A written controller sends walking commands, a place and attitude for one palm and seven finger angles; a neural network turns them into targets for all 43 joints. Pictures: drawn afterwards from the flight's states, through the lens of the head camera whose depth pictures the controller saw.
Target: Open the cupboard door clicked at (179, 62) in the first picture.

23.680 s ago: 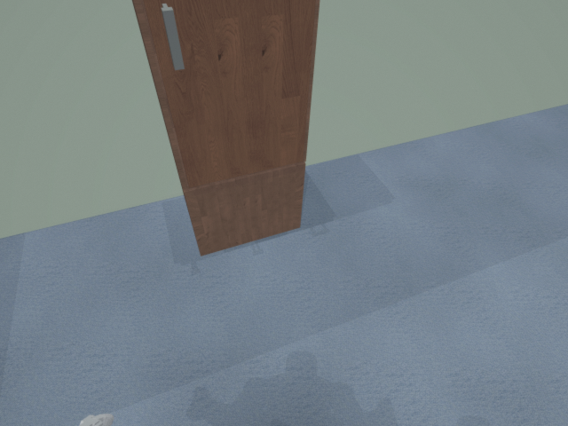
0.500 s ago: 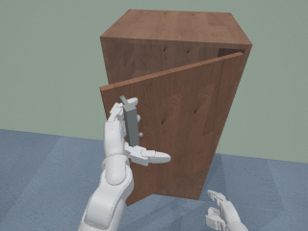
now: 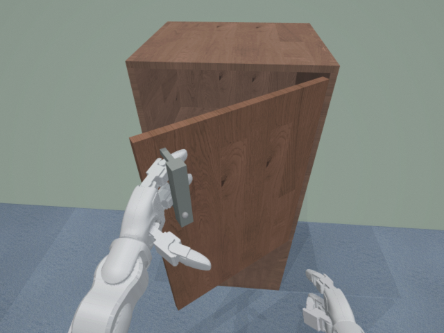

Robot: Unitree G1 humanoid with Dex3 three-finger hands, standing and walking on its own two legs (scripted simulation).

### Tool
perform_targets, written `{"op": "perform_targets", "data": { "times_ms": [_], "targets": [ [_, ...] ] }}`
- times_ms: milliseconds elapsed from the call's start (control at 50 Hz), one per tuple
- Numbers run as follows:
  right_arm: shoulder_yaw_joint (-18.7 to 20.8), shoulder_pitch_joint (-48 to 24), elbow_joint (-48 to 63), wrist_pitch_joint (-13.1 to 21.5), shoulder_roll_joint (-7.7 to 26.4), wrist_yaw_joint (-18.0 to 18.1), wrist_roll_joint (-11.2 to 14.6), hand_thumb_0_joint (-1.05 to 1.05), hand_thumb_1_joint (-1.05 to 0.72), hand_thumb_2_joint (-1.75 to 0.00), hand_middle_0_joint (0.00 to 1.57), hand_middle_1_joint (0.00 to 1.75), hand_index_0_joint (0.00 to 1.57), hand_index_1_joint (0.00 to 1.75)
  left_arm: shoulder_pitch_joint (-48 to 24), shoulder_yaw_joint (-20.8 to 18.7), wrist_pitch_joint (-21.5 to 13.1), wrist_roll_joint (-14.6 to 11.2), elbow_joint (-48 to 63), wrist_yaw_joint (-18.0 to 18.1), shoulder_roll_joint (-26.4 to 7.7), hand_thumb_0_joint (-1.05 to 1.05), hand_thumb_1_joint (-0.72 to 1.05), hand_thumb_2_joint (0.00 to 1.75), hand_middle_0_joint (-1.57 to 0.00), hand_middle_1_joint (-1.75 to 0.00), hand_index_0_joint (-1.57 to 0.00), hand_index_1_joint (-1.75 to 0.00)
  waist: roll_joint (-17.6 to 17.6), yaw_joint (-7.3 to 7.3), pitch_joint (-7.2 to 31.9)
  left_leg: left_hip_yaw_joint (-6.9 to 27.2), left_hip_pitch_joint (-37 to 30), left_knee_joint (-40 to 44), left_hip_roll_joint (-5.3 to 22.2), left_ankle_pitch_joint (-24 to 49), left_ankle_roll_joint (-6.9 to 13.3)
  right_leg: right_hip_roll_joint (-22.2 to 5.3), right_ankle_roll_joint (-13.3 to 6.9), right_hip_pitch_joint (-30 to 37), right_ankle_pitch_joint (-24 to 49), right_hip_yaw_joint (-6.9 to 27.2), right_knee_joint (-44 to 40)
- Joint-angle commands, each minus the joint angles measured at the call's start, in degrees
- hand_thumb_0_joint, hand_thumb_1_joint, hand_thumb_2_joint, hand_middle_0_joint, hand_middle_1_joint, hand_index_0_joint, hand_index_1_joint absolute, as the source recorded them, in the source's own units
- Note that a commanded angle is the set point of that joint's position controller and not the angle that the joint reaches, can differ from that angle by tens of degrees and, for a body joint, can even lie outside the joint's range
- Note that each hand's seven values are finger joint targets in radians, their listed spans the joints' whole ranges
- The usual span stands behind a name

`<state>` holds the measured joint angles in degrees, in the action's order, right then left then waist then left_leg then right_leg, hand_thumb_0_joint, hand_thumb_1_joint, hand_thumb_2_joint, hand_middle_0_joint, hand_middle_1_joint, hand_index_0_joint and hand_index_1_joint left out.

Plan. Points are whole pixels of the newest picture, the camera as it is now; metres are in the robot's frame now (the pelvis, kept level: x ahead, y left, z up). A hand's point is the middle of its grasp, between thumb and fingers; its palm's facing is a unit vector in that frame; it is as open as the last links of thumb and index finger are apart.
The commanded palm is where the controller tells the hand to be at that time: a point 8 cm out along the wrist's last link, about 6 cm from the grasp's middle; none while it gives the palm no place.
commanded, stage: slide the hand sideways off the handle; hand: left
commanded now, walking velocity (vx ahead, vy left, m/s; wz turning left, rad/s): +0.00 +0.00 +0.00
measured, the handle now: (175, 187) +0.31 +0.11 +0.16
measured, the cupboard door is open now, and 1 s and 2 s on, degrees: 38 36 36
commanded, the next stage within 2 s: draw the hand back to the body in 0.66 s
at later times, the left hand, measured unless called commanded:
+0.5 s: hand (148, 238) +0.21 +0.13 +0.15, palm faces +0.03 -0.99 -0.10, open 16.1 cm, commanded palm +0.16 +0.20 +0.16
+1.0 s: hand (115, 243) +0.19 +0.17 +0.15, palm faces +0.04 -0.99 -0.11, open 16.3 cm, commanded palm +0.15 +0.23 +0.17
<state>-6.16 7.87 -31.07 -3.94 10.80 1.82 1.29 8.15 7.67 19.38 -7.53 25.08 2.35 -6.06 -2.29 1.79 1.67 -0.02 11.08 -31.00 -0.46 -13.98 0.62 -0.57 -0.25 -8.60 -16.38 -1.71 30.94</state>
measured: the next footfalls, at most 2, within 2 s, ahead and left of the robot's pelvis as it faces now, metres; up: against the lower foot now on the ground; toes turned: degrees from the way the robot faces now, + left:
none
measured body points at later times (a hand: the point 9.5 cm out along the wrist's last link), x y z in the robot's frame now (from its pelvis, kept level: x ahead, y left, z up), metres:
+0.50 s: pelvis +0.04 -0.04 +0.00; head +0.00 -0.07 +0.44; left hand +0.20 +0.19 +0.16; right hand +0.24 -0.26 -0.07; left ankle +0.04 +0.11 -0.73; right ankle +0.01 -0.12 -0.73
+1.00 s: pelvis +0.03 -0.02 +0.00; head -0.01 -0.03 +0.44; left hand +0.19 +0.23 +0.16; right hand +0.24 -0.22 -0.04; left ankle +0.04 +0.11 -0.73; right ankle +0.01 -0.12 -0.73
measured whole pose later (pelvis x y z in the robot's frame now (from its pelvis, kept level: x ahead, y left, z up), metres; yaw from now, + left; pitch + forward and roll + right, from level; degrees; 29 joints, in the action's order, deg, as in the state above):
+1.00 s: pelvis +0.03 -0.02 +0.00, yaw +1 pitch -3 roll -1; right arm -3.6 12.3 -32.5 16.3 13.3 4.7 3.5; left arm 29.4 -14.2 5.2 -18.7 30.1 -14.3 -16.1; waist -3.5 3.3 3.1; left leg 2.2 13.7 -34.6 1.2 -17.8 -0.8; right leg 1.2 -1.5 -9.4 -19.1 -3.7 31.6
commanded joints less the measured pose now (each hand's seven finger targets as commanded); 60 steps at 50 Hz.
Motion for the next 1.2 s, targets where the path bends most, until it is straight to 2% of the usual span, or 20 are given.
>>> {"op": "perform_targets", "data": {
  "times_ms": [0, 60, 120, 140, 240, 300, 380, 400, 420, 480, 600, 640, 740, 800, 860, 900, 940, 1020, 1060, 1180],
  "targets": [
    [2.8, -12.3, 11.2, 2.8, 5.4, 0.9, 0.1, 0.00, -0.90, -0.90, 0.20, 0.30, 0.20, 0.30, -4.8, -9.9, -3.0, -0.4, 11.7, 0.0, -6.9, 0.00, -0.50, 0.30, -0.15, -0.30, -0.15, -0.30, 1.9, 2.59, 2.3, 1.4, -1.4, 6.2, 0.7, -0.7, 0.5, 1.3, -1.7, -4.1, -2.4, -1.1, -8.9],
    [2.9, -11.8, 12.0, 3.1, 5.4, 1.1, 0.2, 0.00, -0.90, -0.90, 0.20, 0.30, 0.20, 0.30, -2.2, -10.5, -3.2, -1.6, 14.2, -1.2, -6.4, 0.00, -0.50, 0.30, -0.15, -0.30, -0.15, -0.30, 3.2, 2.25, 2.8, 0.7, -2.2, 5.7, 0.8, 1.3, 0.9, 1.4, -1.3, -4.0, -0.8, -1.0, -9.3],
    [3.2, -10.9, 11.9, 3.5, 5.8, 1.4, 0.4, 0.00, -0.90, -0.90, 0.20, 0.30, 0.20, 0.30, 2.0, -14.3, -3.5, -3.1, 15.0, -2.2, -8.9, 0.00, -0.50, 0.30, -0.15, -0.30, -0.15, -0.30, 2.1, 2.58, 3.1, 0.1, -2.6, 5.1, 0.9, 3.7, 1.0, 1.6, -1.2, -3.4, 2.4, -0.8, -9.2],
    [3.4, -10.4, 12.0, 3.8, 5.9, 1.4, 0.5, 0.00, -0.90, -0.90, 0.20, 0.30, 0.20, 0.30, 3.9, -15.0, -3.9, -3.6, 16.0, -2.7, -9.2, 0.00, -0.50, 0.30, -0.15, -0.30, -0.15, -0.30, 3.7, 2.53, 3.8, -0.1, -2.8, 4.5, 0.9, 4.9, 1.1, 1.6, -1.0, -2.9, 4.0, -0.7, -9.0],
    [4.1, -7.6, 12.0, 5.7, 6.6, 1.5, 0.9, 0.00, -0.90, -0.90, 0.20, 0.30, 0.20, 0.30, 12.4, -19.2, -6.7, -5.6, 18.3, -5.5, -11.9, 0.00, -0.50, 0.30, -0.15, -0.30, -0.15, -0.30, 3.9, 2.24, 3.9, -0.8, -2.8, 2.5, 0.9, 9.0, 1.4, 1.7, -0.4, -2.9, 11.6, -0.5, -7.6],
    [4.6, -5.9, 11.7, 7.4, 6.9, 1.6, 1.1, 0.00, -0.90, -0.90, 0.20, 0.30, 0.20, 0.30, 14.7, -22.2, -9.0, -7.0, 20.3, -7.3, -14.3, 0.00, -0.50, 0.30, -0.15, -0.30, -0.15, -0.30, 1.2, 1.97, 3.9, -0.9, -3.0, 0.7, 0.6, 10.4, 1.4, 1.4, -0.3, -3.2, 14.4, 0.1, -7.4],
    [5.0, -4.2, 11.4, 10.5, 7.4, 2.1, 1.3, 0.00, -0.90, -0.90, 0.20, 0.30, 0.20, 0.30, 16.2, -24.8, -12.6, -9.6, 20.1, -10.5, -15.7, 0.00, -0.50, 0.30, -0.15, -0.30, -0.15, -0.30, 3.1, 1.21, 3.6, -0.2, -2.7, -1.4, 0.3, 10.3, 1.3, 0.4, 1.1, -4.4, 17.5, 1.8, -7.9],
    [5.3, -4.0, 10.9, 11.1, 7.5, 2.3, 1.5, 0.00, -0.90, -0.90, 0.20, 0.30, 0.20, 0.30, 16.8, -26.0, -13.4, -9.9, 19.3, -11.2, -16.6, 0.00, -0.50, 0.30, -0.15, -0.30, -0.15, -0.30, 1.0, 1.33, 2.9, -0.2, -2.9, -1.8, 0.4, 10.5, 1.3, 0.4, 0.7, -4.8, 17.4, 1.7, -8.2],
    [5.1, -3.7, 10.9, 12.0, 7.8, 2.4, 1.5, 0.00, -0.90, -0.90, 0.20, 0.30, 0.20, 0.30, 16.1, -25.7, -14.3, -10.7, 19.4, -12.0, -16.3, 0.00, -0.50, 0.30, -0.15, -0.30, -0.15, -0.30, 1.3, 0.93, 2.9, 0.1, -3.0, -1.6, 0.3, 10.1, 1.3, 0.2, 1.1, -5.1, 17.5, 1.9, -8.1],
    [5.4, -3.5, 10.4, 14.0, 7.8, 2.9, 1.8, 0.00, -0.90, -0.90, 0.20, 0.30, 0.20, 0.30, 18.3, -29.8, -16.0, -12.4, 16.5, -14.3, -18.7, 0.00, -0.50, 0.30, -0.15, -0.30, -0.15, -0.30, 3.7, 1.53, 3.6, 0.7, -1.7, -2.8, 0.2, 9.9, 1.0, -0.5, 2.2, -4.2, 20.3, 3.8, -8.3],
    [5.6, -4.3, 9.4, 17.2, 8.0, 3.3, 2.6, 0.00, -0.90, -0.90, 0.20, 0.30, 0.20, 0.30, 19.9, -34.4, -18.4, -15.0, 12.0, -17.6, -21.0, 0.00, -0.50, 0.30, -0.15, -0.30, -0.15, -0.30, 3.1, 1.96, 3.7, 1.4, -1.0, -3.2, 0.3, 9.5, 0.8, -0.9, 3.1, -3.6, 21.8, 4.6, -8.0],
    [5.4, -4.2, 9.5, 18.7, 8.5, 3.5, 2.8, 0.00, -0.90, -0.90, 0.20, 0.30, 0.20, 0.30, 19.1, -32.5, -19.0, -15.9, 11.6, -19.6, -19.5, 0.00, -0.50, 0.30, -0.15, -0.30, -0.15, -0.30, 4.0, 1.31, 3.3, 1.6, -1.1, -3.2, 0.3, 9.2, 1.0, -0.9, 3.9, -4.4, 21.8, 4.8, -8.0],
    [5.2, -4.1, 9.3, 23.2, 9.2, 3.6, 2.9, 0.00, -0.90, -0.90, 0.20, 0.30, 0.20, 0.30, 15.5, -25.5, -19.9, -15.5, 14.9, -21.9, -16.4, 0.00, -0.50, 0.30, -0.15, -0.30, -0.15, -0.30, 0.6, 0.43, 2.1, 2.1, -2.4, -2.2, 0.2, 7.7, 1.5, 0.3, 1.8, -7.0, 14.7, 2.4, -7.8],
    [5.5, -3.9, 8.2, 24.5, 9.1, 3.7, 2.5, 0.00, -0.90, -0.90, 0.20, 0.30, 0.20, 0.30, 15.6, -28.2, -20.0, -13.5, 14.5, -19.5, -19.9, 0.00, -0.50, 0.30, -0.15, -0.30, -0.15, -0.30, 1.8, 1.55, 0.9, 2.2, -1.0, -1.4, 0.3, 5.9, 1.4, 0.8, 0.4, -7.7, 8.6, 1.3, -8.2],
    [5.1, -4.4, 8.7, 24.4, 8.2, 3.3, 2.3, 0.00, -0.90, -0.90, 0.20, 0.30, 0.20, 0.30, 16.8, -28.2, -19.4, -12.0, 16.4, -17.1, -18.5, 0.00, -0.50, 0.30, -0.15, -0.30, -0.15, -0.30, -0.4, 2.48, 1.4, 2.0, -0.9, 0.2, 0.0, 5.3, 1.1, 1.2, -0.1, -7.5, 7.3, -0.6, -7.0],
    [5.2, -4.3, 8.2, 23.9, 8.1, 3.2, 2.3, 0.00, -0.90, -0.90, 0.20, 0.30, 0.20, 0.30, 15.8, -29.7, -18.8, -11.7, 16.5, -15.5, -19.6, 0.00, -0.50, 0.30, -0.15, -0.30, -0.15, -0.30, -2.0, 2.72, 2.4, 2.0, -1.0, 1.0, 0.1, 5.2, 0.8, 1.4, -0.6, -6.3, 7.2, -1.5, -6.4],
    [4.8, -4.9, 9.0, 23.6, 7.6, 3.0, 2.4, 0.00, -0.90, -0.90, 0.20, 0.30, 0.20, 0.30, 17.4, -27.5, -17.8, -11.8, 17.4, -15.3, -17.0, 0.00, -0.50, 0.30, -0.15, -0.30, -0.15, -0.30, -3.4, 2.59, 2.3, 2.0, -1.1, 1.8, 0.1, 4.8, 0.6, 1.7, -0.5, -6.5, 7.0, -2.4, -5.8],
    [4.5, -4.9, 8.9, 23.1, 8.5, 3.1, 2.4, 0.00, -0.90, -0.90, 0.20, 0.30, 0.20, 0.30, 15.0, -24.8, -15.9, -11.9, 17.7, -15.8, -15.6, 0.00, -0.50, 0.30, -0.15, -0.30, -0.15, -0.30, -1.9, 1.58, 1.4, 2.7, -0.8, 2.5, 0.6, 3.3, 0.6, 1.9, -0.3, -7.1, 5.7, -3.0, -6.0],
    [4.5, -4.9, 9.1, 23.1, 8.8, 3.3, 2.6, 0.00, -0.90, -0.90, 0.20, 0.30, 0.20, 0.30, 14.5, -24.4, -15.1, -11.7, 17.5, -16.2, -15.8, 0.00, -0.50, 0.30, -0.15, -0.30, -0.15, -0.30, 0.6, 1.33, 1.0, 3.1, -0.5, 2.8, 0.6, 1.8, 0.8, 2.1, -0.2, -7.9, 3.5, -3.0, -6.6],
    [4.4, -4.8, 8.7, 22.8, 8.6, 3.4, 2.4, 0.00, -0.90, -0.90, 0.20, 0.30, 0.20, 0.30, 13.6, -26.8, -15.0, -10.8, 19.4, -15.4, -18.2, 0.00, -0.43, 0.33, -0.15, -0.30, -0.15, -0.30, -1.0, 1.70, 2.4, 3.6, -0.8, 3.6, 0.7, 2.0, 0.4, 2.1, -0.5, -7.4, 2.9, -3.5, -5.9]
  ]
}}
